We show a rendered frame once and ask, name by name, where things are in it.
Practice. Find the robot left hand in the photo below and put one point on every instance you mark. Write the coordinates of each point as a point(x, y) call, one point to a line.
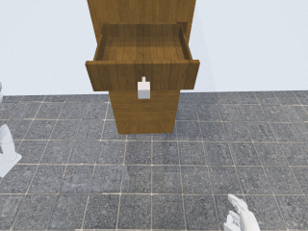
point(9, 158)

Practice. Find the robot right hand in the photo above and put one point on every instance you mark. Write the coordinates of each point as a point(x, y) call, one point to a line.
point(246, 221)

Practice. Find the drawer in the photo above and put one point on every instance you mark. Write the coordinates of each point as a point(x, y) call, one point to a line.
point(127, 52)

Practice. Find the cabinet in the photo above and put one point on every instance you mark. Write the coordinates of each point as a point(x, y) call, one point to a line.
point(134, 115)

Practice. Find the handle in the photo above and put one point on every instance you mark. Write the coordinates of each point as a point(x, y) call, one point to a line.
point(143, 89)

